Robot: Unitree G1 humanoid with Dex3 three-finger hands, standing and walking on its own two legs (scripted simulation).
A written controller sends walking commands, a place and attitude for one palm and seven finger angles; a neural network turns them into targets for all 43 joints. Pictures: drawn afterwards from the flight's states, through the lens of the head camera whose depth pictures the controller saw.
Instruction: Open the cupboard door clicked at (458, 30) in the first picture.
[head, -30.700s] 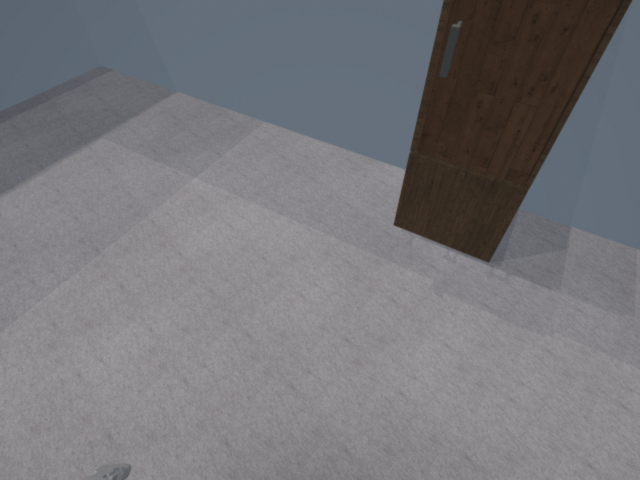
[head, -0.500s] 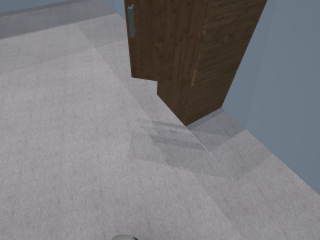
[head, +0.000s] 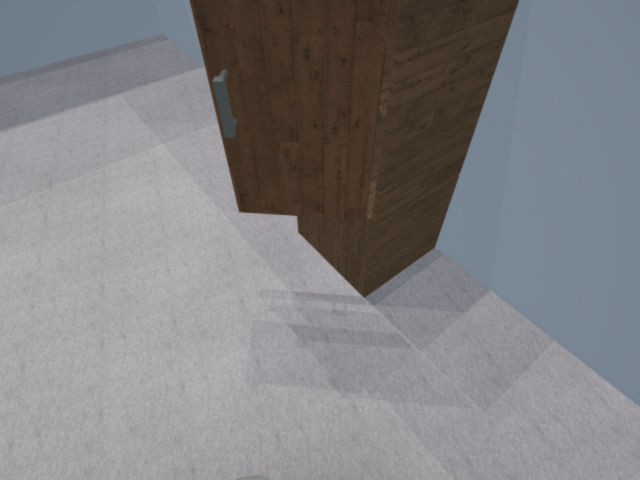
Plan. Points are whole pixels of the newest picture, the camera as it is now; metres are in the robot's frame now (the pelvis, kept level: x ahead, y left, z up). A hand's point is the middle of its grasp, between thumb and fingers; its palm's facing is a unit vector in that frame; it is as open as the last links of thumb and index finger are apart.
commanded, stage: take the last steps up to it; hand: left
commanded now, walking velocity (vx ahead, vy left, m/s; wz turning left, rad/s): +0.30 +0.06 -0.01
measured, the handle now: (227, 104) +0.85 +0.25 +0.02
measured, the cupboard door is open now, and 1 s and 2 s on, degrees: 47 47 47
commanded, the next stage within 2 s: come to a stop and stand still in 0.54 s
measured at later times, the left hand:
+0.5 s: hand (167, 426) +0.23 +0.26 -0.17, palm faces +0.01 -0.99 -0.16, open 7.3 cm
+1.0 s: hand (196, 342) +0.37 +0.25 -0.18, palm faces +0.00 -0.98 -0.21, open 7.3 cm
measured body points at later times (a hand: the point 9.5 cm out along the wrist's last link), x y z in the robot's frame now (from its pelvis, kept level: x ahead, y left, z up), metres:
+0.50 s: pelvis +0.18 +0.08 +0.00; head +0.20 +0.09 +0.45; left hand +0.23 +0.31 -0.16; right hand +0.21 -0.16 -0.14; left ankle +0.19 +0.16 -0.74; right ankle +0.21 -0.06 -0.69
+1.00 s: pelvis +0.29 +0.06 -0.01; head +0.33 +0.07 +0.44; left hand +0.37 +0.30 -0.16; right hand +0.31 -0.17 -0.16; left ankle +0.27 +0.16 -0.74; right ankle +0.27 -0.06 -0.73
